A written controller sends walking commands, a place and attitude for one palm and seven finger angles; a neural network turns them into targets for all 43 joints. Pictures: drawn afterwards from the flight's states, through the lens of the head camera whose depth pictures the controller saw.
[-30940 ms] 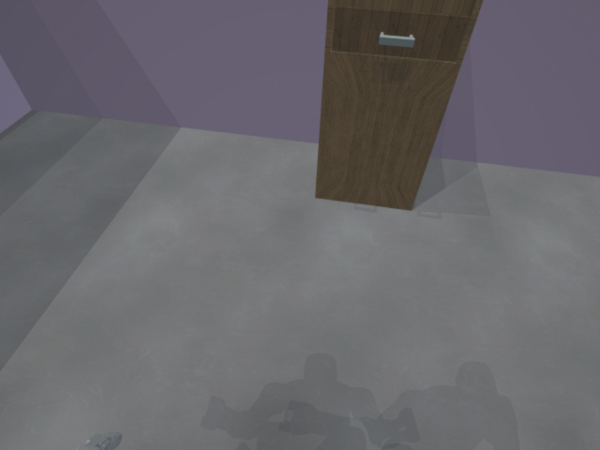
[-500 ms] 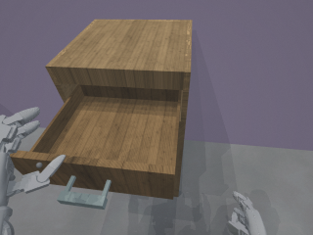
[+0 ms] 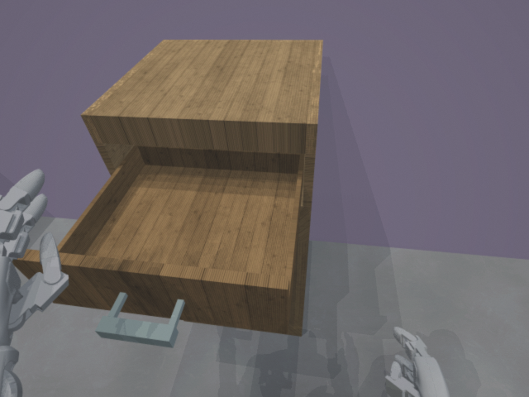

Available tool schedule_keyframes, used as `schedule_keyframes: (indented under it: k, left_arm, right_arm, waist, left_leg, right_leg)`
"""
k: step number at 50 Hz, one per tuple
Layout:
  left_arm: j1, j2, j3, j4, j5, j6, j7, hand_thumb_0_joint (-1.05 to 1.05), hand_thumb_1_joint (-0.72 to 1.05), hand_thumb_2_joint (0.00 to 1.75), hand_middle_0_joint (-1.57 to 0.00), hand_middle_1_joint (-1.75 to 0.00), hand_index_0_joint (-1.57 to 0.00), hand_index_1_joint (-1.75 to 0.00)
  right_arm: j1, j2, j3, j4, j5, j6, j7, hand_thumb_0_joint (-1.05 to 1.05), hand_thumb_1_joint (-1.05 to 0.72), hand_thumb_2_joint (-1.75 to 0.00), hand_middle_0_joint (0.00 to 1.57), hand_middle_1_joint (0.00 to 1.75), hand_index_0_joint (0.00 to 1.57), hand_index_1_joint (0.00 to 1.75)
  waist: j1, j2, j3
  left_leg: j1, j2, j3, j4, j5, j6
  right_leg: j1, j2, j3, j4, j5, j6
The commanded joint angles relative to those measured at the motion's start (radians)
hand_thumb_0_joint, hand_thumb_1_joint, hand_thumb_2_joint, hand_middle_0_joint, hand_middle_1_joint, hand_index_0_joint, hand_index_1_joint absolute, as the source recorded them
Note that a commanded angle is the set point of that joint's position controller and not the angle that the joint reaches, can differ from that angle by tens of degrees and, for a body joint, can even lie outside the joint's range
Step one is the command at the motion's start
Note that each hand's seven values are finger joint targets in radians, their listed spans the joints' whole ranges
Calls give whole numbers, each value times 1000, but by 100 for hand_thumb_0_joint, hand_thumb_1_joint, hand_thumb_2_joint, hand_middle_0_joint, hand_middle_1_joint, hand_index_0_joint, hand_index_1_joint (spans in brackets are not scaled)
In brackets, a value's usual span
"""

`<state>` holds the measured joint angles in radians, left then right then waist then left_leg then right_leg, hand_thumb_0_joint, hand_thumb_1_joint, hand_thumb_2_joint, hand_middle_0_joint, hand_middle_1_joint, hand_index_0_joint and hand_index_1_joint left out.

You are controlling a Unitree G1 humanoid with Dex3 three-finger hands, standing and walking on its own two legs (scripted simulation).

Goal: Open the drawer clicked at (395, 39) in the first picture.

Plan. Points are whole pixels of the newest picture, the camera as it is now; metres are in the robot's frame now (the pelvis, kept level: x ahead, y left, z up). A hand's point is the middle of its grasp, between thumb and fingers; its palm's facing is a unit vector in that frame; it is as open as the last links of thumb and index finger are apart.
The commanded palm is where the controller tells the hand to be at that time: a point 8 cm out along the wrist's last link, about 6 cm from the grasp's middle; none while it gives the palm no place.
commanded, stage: step back with the hand held close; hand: left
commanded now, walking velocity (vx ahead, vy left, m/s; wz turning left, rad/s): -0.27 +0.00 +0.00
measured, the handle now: (143, 317) +0.22 +0.22 +0.02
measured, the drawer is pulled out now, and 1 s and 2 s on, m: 0.30 0.30 0.30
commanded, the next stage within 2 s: stop stepping back and stand still in 1.08 s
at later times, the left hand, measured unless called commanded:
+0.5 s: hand (13, 316) +0.13 +0.25 +0.20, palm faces +0.36 -0.77 -0.53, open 7.4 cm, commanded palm +0.08 +0.30 +0.21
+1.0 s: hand out of the picture +0.07 +0.25 +0.21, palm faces +0.43 -0.77 -0.47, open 7.4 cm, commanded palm +0.01 +0.29 +0.21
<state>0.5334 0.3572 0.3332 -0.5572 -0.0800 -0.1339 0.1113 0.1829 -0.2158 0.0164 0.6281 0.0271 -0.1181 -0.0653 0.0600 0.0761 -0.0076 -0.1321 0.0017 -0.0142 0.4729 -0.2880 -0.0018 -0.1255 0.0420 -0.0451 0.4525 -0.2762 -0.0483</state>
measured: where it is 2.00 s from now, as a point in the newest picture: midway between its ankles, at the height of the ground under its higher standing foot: outside the picture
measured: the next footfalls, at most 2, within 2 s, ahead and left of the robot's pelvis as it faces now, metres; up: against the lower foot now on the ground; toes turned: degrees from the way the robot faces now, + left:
right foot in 1.08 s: -0.25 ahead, -0.10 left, +0.00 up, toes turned -6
left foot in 1.34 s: -0.19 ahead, +0.10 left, +0.00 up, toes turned +1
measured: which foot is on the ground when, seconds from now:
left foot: down 0.00-1.00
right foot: down 0.00-0.82, up 0.84-1.00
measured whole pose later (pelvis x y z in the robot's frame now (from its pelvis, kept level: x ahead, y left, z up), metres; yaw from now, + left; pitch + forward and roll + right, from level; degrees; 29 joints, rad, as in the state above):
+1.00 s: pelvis -0.13 +0.02 -0.02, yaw -3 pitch +2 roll -1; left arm 0.56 0.45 0.51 -0.69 -0.05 -0.27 0.17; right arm 0.22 -0.17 0.02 0.60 0.00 -0.14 -0.03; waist 0.01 -0.01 0.00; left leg -0.50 0.04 0.05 0.59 -0.13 0.02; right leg -0.37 0.02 -0.01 0.87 -0.49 0.02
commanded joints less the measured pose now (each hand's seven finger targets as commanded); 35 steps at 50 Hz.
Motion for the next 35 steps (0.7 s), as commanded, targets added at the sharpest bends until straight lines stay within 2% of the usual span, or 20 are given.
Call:
schedule_keyframes:
  k: [1,2,3,5,6,7,8,10,12,13,16,18,23,27,28,29,31,32,33,35]
  left_arm:
    - [-150,256,241,-173,3,-120,18,0,90,90,-20,-30,-20,-30]
    - [-105,217,199,-143,7,-116,12,0,90,90,-20,-30,-20,-30]
    - [-115,212,191,-169,10,-123,6,0,90,90,-20,-30,-20,-30]
    - [-35,184,173,-126,13,-126,5,0,90,90,-20,-30,-20,-30]
    - [-5,173,164,-133,13,-122,5,0,90,90,-20,-30,-20,-30]
    - [13,181,171,-149,13,-123,6,0,90,90,-20,-30,-20,-30]
    - [26,187,177,-175,13,-127,9,0,90,90,-20,-30,-20,-30]
    - [70,203,200,-203,15,-127,16,0,90,90,-20,-30,-20,-30]
    - [84,227,224,-251,15,-131,22,0,90,90,-20,-30,-20,-30]
    - [82,258,250,-288,15,-137,29,0,90,90,-20,-30,-20,-30]
    - [117,251,254,-308,13,-142,37,0,90,90,-20,-30,-20,-30]
    - [109,275,279,-331,15,-148,44,0,90,90,-20,-30,-20,-30]
    - [97,236,254,-302,15,-151,47,0,90,90,-20,-30,-20,-30]
    - [41,215,238,-259,26,-153,50,0,90,90,-20,-30,-20,-30]
    - [17,228,244,-262,29,-153,52,0,90,90,-20,-30,-20,-30]
    - [1,210,222,-251,30,-154,52,0,90,90,-20,-30,-20,-30]
    - [-23,207,207,-242,34,-158,54,0,90,90,-20,-30,-20,-30]
    - [-32,205,197,-247,34,-161,56,0,90,90,-20,-30,-20,-30]
    - [-49,232,210,-276,35,-163,62,0,90,90,-20,-30,-20,-30]
    - [-60,226,193,-297,35,-166,67,0,90,90,-20,-30,-20,-30]
  right_arm:
    - [-82,-103,-40,-172,6,-32,0,0,-90,-90,20,30,20,30]
    - [-98,-103,-42,-177,6,-22,2,0,-90,-90,20,30,20,30]
    - [-98,-111,-46,-188,7,-19,5,0,-90,-90,20,30,20,30]
    - [-100,-115,-49,-193,7,-6,7,0,-90,-90,20,30,20,30]
    - [-101,-120,-55,-201,10,3,10,0,-90,-90,20,30,20,30]
    - [-103,-121,-59,-207,11,11,12,0,-90,-90,20,30,20,30]
    - [-109,-126,-62,-211,10,13,11,0,-90,-90,20,30,20,30]
    - [-115,-119,-66,-226,11,28,11,0,-90,-90,20,30,20,30]
    - [-116,-116,-71,-240,13,38,9,0,-90,-90,20,30,20,30]
    - [-120,-121,-74,-241,10,37,6,0,-90,-90,20,30,20,30]
    - [-115,-111,-70,-253,8,38,2,0,-90,-90,20,30,20,30]
    - [-116,-116,-72,-252,4,31,-3,0,-90,-90,20,30,20,30]
    - [-88,-122,-69,-243,-3,10,-3,0,-90,-90,20,30,20,30]
    - [-71,-125,-63,-244,1,-7,-2,0,-90,-90,20,30,20,30]
    - [-70,-129,-63,-242,-2,-10,-4,0,-90,-90,20,30,20,30]
    - [-62,-126,-60,-242,0,-12,-4,0,-90,-90,20,30,20,30]
    - [-51,-126,-62,-235,-4,-18,2,0,-90,-90,20,30,20,30]
    - [-47,-127,-61,-228,-6,-21,5,0,-90,-90,20,30,20,30]
    - [-47,-133,-66,-218,-9,-22,3,0,-90,-90,20,30,20,30]
    - [-46,-117,-54,-209,-14,-23,5,0,-90,-90,20,30,20,30]
  waist:
    - [-59,-98,3]
    - [-63,-133,1]
    - [-66,-104,-12]
    - [-66,-104,-68]
    - [-65,-80,-91]
    - [-65,-82,-109]
    - [-63,-41,-125]
    - [-60,-66,-148]
    - [-60,-91,-159]
    - [-58,-64,-169]
    - [-55,-24,-165]
    - [-51,14,-165]
    - [-55,65,-120]
    - [-63,25,-57]
    - [-66,8,-46]
    - [-71,-37,-28]
    - [-78,-122,-4]
    - [-82,-142,0]
    - [-84,-156,-7]
    - [-89,-186,-37]
  left_leg:
    - [-28,32,-23,21,114,42]
    - [-19,29,-19,39,131,42]
    - [-14,29,-14,41,148,40]
    - [-22,45,-15,30,214,41]
    - [-20,54,-18,25,256,41]
    - [-29,66,-23,21,295,42]
    - [-32,72,-31,8,329,41]
    - [-60,90,-48,-7,354,44]
    - [-87,94,-54,0,345,44]
    - [-91,94,-63,-5,350,42]
    - [-154,113,-88,-35,316,49]
    - [-195,123,-98,-57,286,50]
    - [-322,157,-117,-106,130,65]
    - [-487,168,-126,-132,-167,83]
    - [-500,153,-120,-121,-228,81]
    - [-496,130,-107,-81,-267,78]
    - [-404,77,-81,32,-284,58]
    - [-336,53,-69,96,-260,47]
    - [-258,34,-50,162,-232,36]
    - [-182,17,-34,219,-166,30]
  right_leg:
    - [-130,-157,172,-167,266,14]
    - [-134,-170,178,-163,323,13]
    - [-137,-180,176,-150,368,10]
    - [-92,-179,141,-102,396,19]
    - [-79,-175,135,-81,413,22]
    - [-68,-171,124,-62,421,27]
    - [-60,-166,111,-43,420,27]
    - [-47,-149,98,-15,391,34]
    - [-46,-149,104,-2,378,31]
    - [-47,-149,104,6,375,24]
    - [-38,-127,94,41,309,32]
    - [-27,-111,85,62,270,37]
    - [-25,-88,75,132,134,43]
    - [-2,-85,95,163,49,48]
    - [-18,-90,121,141,24,42]
    - [-65,-109,148,96,-26,36]
    - [-228,-158,235,-55,-208,11]
    - [-308,-189,268,-124,-274,-7]
    - [-384,-219,298,-173,-305,-29]
    - [-415,-256,275,-172,-259,-39]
